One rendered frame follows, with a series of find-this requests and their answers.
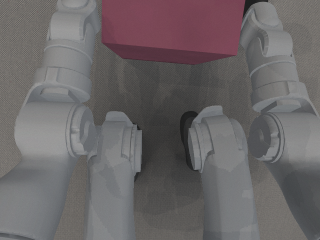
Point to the carton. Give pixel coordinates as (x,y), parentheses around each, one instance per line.
(172,31)

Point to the robot left upper arm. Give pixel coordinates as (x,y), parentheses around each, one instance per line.
(51,136)

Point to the robot right upper arm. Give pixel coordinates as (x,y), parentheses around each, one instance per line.
(289,145)

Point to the right robot hand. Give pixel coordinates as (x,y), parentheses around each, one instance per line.
(248,3)

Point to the left robot shin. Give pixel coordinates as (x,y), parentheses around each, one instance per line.
(110,116)

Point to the left robot forearm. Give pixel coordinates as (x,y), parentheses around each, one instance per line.
(64,75)

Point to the robot left thigh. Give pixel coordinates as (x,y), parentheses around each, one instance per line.
(109,195)

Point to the right robot forearm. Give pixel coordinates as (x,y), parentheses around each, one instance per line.
(271,63)

